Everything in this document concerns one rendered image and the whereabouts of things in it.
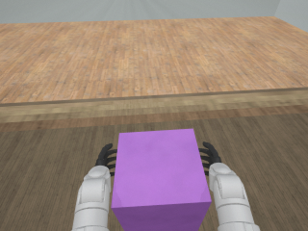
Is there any robot right forearm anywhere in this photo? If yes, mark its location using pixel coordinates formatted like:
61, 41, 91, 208
209, 163, 261, 231

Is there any robot right hand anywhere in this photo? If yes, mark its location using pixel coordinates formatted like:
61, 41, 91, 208
198, 141, 222, 176

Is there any robot left forearm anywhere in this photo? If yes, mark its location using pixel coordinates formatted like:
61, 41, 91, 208
71, 166, 112, 231

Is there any carton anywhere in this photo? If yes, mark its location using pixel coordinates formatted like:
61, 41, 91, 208
111, 128, 212, 231

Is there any robot left hand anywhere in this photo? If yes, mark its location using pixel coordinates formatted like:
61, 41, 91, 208
95, 143, 117, 177

